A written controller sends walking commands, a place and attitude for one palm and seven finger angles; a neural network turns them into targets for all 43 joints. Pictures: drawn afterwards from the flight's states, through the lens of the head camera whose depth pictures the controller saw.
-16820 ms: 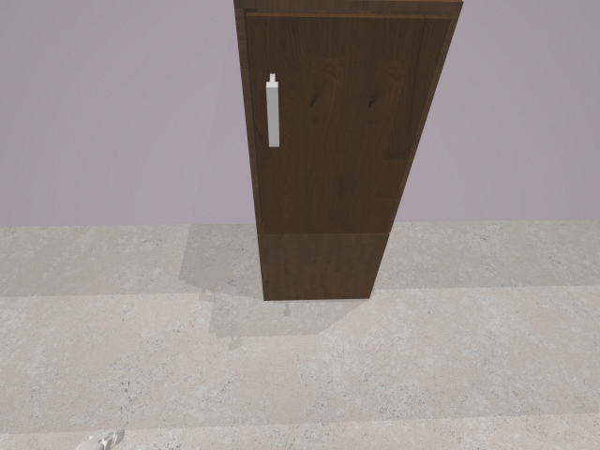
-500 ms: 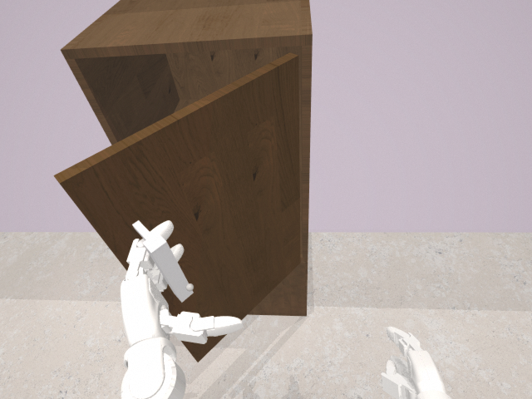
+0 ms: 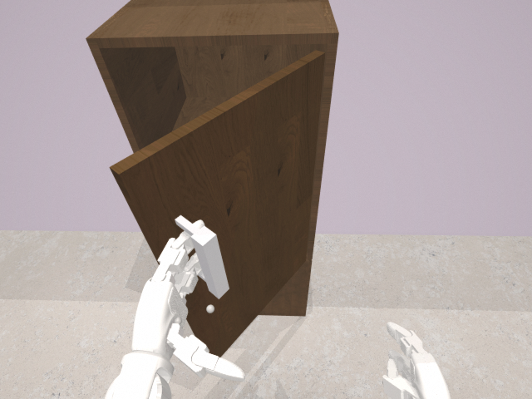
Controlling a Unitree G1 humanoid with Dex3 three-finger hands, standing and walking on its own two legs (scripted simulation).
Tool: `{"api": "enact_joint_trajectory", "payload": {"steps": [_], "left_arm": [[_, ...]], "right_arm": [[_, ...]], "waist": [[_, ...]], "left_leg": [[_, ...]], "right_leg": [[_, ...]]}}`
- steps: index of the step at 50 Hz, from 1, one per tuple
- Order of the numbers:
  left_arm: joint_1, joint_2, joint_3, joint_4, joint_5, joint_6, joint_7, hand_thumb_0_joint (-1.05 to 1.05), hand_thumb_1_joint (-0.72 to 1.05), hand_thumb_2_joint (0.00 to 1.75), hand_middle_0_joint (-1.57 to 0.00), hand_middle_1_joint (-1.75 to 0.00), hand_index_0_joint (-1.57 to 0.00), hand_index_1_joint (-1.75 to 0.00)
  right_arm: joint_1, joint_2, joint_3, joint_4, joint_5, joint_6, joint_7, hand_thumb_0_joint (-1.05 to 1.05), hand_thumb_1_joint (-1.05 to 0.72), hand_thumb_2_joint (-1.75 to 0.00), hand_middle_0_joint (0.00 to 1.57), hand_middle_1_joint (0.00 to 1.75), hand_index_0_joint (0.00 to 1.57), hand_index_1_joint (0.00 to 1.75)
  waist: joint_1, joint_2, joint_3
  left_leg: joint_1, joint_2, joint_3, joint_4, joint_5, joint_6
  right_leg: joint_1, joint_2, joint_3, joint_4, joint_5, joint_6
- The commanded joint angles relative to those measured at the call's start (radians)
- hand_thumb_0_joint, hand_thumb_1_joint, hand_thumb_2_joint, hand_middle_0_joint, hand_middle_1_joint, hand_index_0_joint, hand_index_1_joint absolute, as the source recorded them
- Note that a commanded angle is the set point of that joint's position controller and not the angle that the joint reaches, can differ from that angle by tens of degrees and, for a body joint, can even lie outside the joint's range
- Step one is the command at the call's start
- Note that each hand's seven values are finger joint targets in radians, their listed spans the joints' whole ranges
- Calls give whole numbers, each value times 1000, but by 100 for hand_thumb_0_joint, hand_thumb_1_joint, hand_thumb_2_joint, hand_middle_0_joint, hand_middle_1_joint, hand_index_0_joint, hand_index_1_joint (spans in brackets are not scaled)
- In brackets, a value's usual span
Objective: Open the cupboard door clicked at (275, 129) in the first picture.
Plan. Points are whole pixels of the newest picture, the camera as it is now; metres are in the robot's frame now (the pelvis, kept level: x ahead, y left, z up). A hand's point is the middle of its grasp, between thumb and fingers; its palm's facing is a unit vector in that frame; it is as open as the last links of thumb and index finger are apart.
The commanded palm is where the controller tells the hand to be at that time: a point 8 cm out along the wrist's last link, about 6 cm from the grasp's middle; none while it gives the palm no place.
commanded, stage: slide the hand sideways off the handle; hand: left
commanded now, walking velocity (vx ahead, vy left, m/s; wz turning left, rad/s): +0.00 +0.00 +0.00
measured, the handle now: (202, 257) +0.29 +0.11 +0.10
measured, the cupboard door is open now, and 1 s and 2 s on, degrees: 52 50 50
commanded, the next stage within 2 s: draw the hand back to the body in 0.76 s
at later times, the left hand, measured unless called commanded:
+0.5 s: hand (159, 339) +0.17 +0.13 +0.11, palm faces -0.06 -1.00 +0.02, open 15.7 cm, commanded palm +0.13 +0.19 +0.10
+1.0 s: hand (133, 360) +0.15 +0.16 +0.10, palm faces -0.03 -1.00 -0.05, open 16.2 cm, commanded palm +0.12 +0.23 +0.12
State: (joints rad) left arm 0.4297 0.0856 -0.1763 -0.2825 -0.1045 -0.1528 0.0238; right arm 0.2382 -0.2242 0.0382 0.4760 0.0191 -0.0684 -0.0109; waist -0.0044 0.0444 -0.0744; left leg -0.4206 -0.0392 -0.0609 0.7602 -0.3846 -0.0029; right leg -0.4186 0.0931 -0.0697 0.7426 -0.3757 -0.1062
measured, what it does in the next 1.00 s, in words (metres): shifts its weight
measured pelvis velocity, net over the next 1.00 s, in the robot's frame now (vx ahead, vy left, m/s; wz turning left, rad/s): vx -0.01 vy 0.05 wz -0.01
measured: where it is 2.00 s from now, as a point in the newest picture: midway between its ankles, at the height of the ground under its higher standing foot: outside the picture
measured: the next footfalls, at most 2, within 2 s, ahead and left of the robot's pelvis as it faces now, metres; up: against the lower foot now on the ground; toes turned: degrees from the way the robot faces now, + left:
none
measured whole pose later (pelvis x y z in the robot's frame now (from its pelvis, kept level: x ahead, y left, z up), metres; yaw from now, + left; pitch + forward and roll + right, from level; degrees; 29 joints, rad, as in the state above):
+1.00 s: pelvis -0.01 +0.05 -0.03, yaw -1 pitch +6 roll -2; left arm 0.77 0.18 -0.15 -0.65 -0.09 -0.11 0.00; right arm 0.31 -0.21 0.04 0.33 0.03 -0.06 -0.02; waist 0.02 0.06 -0.13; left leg -0.61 -0.07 -0.02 0.98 -0.48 0.07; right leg -0.59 0.06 -0.05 0.94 -0.45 -0.05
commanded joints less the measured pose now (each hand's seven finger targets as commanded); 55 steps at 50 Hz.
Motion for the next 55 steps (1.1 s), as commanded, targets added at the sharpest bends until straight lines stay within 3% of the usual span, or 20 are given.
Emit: {"api": "enact_joint_trajectory", "payload": {"steps": [1, 4, 8, 9, 13, 14, 17, 22, 27, 32, 33, 36, 41, 43, 44, 47, 49, 51, 55], "left_arm": [[-6, 70, 80, -266, 13, -63, 38, 0, -50, 30, -15, -30, -15, -30], [46, 53, 66, -292, 11, -65, 38, 0, -50, 30, -15, -30, -15, -30], [119, 23, 34, -358, 6, -70, 46, 0, -50, 30, -15, -30, -15, -30], [123, 30, 34, -364, 11, -71, 52, 0, -50, 30, -15, -30, -15, -30], [181, 12, -12, -451, 41, -76, 69, 0, -50, 30, -15, -30, -15, -30], [216, 9, -18, -444, 48, -72, 72, 0, -50, 30, -15, -30, -15, -30], [263, 0, -51, -496, 67, -70, 74, 0, -50, 30, -15, -30, -15, -30], [324, 29, -28, -524, 79, -56, 76, 0, -50, 30, -15, -30, -15, -30], [389, 37, -6, -560, 57, -41, 56, 0, -50, 30, -15, -30, -15, -30], [445, 41, -23, -644, 38, -51, 21, 0, -50, 30, -15, -30, -15, -30], [463, 46, -21, -645, 30, -54, 9, 0, -50, 30, -15, -30, -15, -30], [476, 60, -18, -642, 20, -66, -20, 0, -50, 30, -15, -30, -15, -30], [397, 47, -46, -600, 23, -73, -41, 0, -50, 30, -15, -30, -15, -30], [398, 57, -29, -598, 25, -65, -38, 0, -50, 30, -15, -30, -15, -30], [395, 105, 16, -606, 28, -59, -30, 0, -50, 30, -15, -30, -15, -30], [372, 152, 86, -631, 24, -41, -7, 0, -50, 30, -15, -30, -15, -30], [366, 180, 160, -617, -3, -26, 4, 0, -50, 30, -15, -30, -15, -30], [334, 177, 196, -598, -38, -20, -3, 0, -50, 30, -15, -30, -15, -30], [315, 170, 227, -578, -108, -7, -55, 0, -50, 30, -15, -30, -15, -30]], "right_arm": [[-128, -67, -27, -208, 3, -63, 1, 0, -90, -90, 20, 30, 20, 30], [-127, -70, -28, -221, 5, -66, 7, 0, -90, -90, 20, 30, 20, 30], [-117, -73, -23, -246, 3, -68, 15, 0, -90, -90, 20, 30, 20, 30], [-109, -77, -25, -250, 4, -69, 18, 0, -90, -90, 20, 30, 20, 30], [-87, -79, -32, -274, -1, -68, 32, 0, -90, -90, 20, 30, 20, 30], [-79, -79, -33, -276, -2, -66, 35, 0, -90, -90, 20, 30, 20, 30], [-68, -81, -39, -296, -2, -57, 41, 0, -90, -90, 20, 30, 20, 30], [-62, -80, -43, -313, 1, -35, 40, 0, -90, -90, 20, 30, 20, 30], [-62, -79, -44, -329, 8, -20, 33, 0, -90, -90, 20, 30, 20, 30], [-43, -82, -52, -339, 15, -27, 27, 0, -90, -90, 20, 30, 20, 30], [-38, -83, -53, -339, 15, -31, 24, 0, -90, -90, 20, 30, 20, 30], [-36, -90, -56, -340, 18, -41, 15, 0, -90, -90, 20, 30, 20, 30], [-29, -101, -56, -347, 15, -62, -2, 0, -90, -90, 20, 30, 20, 30], [-29, -99, -55, -350, 16, -65, -8, 0, -90, -90, 20, 30, 20, 30], [-29, -99, -59, -351, 18, -64, -11, 0, -90, -90, 20, 30, 20, 30], [-33, -87, -49, -351, 20, -56, -19, 0, -90, -90, 20, 30, 20, 30], [-40, -80, -46, -338, 24, -54, -25, 0, -90, -90, 20, 30, 20, 30], [-51, -82, -40, -325, 30, -55, -31, 0, -90, -90, 20, 30, 20, 30], [-70, -95, -34, -292, 40, -86, -42, 0, -90, -90, 20, 30, 20, 30]], "waist": [[30, -102, -83], [33, -105, -73], [34, -35, -61], [31, -63, -56], [25, -18, -87], [26, -51, -82], [22, -37, -97], [26, -54, -91], [31, -57, -87], [20, 1, -115], [17, -23, -113], [9, -10, -84], [-12, -53, -47], [2, -52, -69], [14, -34, -97], [31, 5, -127], [39, -26, -132], [31, -51, -94], [23, -58, -64]], "left_leg": [[-50, 1, 26, -39, 67, 41], [-40, 5, 26, -49, 79, 44], [-21, 14, 22, -73, 89, 45], [-24, 18, 10, -77, 94, 46], [-15, 29, -8, -61, 130, 38], [-24, 33, -18, -61, 139, 36], [-26, 42, -26, -44, 169, 27], [-57, 45, -34, -29, 169, 15], [-79, 48, -37, -22, 153, 8], [-72, 49, -40, 4, 200, 1], [-82, 47, -41, 9, 192, 3], [-106, 47, -53, 13, 143, 1], [-163, 37, -66, 18, -8, 24], [-167, 34, -65, 13, -25, 24], [-163, 32, -57, 16, -18, 28], [-143, 29, -40, 12, 16, 26], [-152, 25, -30, 16, 28, 31], [-152, 24, -20, 16, 15, 34], [-132, 24, -12, 14, 39, 38]], "right_leg": [[87, -150, 223, -221, 62, 136], [70, -129, 189, -202, 59, 122], [14, -82, 89, -118, 84, 97], [4, -74, 69, -100, 84, 93], [-38, -61, 37, -31, 120, 82], [-36, -57, 30, -22, 122, 81], [-63, -57, 25, 12, 135, 80], [-78, -53, 25, 37, 127, 77], [-85, -51, 21, 48, 112, 79], [-107, -53, 18, 65, 128, 81], [-107, -52, 18, 65, 129, 83], [-143, -52, 15, 69, 82, 85], [-187, -55, 28, 51, -26, 88], [-171, -57, 32, 51, -43, 85], [-149, -58, 41, 48, -40, 83], [-117, -60, 46, 42, -9, 80], [-84, -57, 52, 23, 5, 81], [-90, -57, 60, -10, -12, 86], [-67, -66, 70, -60, 6, 94]]}}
